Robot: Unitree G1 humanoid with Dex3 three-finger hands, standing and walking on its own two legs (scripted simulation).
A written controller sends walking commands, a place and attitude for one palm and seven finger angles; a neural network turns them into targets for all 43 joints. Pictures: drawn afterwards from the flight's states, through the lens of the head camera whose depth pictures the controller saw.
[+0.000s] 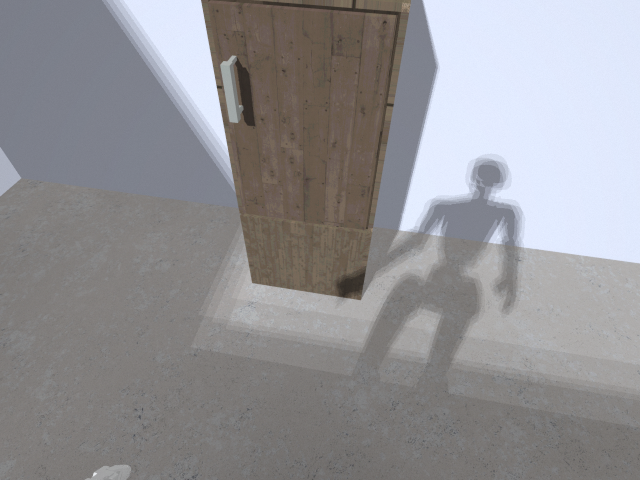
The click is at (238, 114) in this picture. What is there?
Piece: cupboard door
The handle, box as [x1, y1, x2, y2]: [220, 56, 243, 122]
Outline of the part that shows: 231,56 227,61 223,61 220,64 229,120 237,122 240,118 239,114 243,108 241,105 238,104 232,66 236,60 236,56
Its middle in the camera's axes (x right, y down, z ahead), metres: -0.20 -0.35 +0.90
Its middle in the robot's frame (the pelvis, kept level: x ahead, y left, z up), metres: +0.90 +0.26 +0.06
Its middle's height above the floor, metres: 0.83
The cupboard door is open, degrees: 0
